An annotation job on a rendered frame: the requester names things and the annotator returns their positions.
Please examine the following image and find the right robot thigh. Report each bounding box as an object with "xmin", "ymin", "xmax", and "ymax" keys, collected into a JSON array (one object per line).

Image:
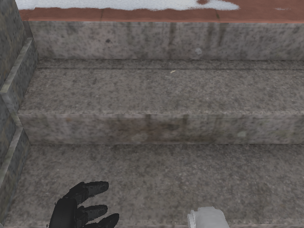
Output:
[{"xmin": 187, "ymin": 206, "xmax": 230, "ymax": 228}]

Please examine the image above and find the left robot hand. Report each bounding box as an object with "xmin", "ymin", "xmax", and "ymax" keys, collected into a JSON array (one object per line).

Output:
[{"xmin": 47, "ymin": 180, "xmax": 120, "ymax": 228}]

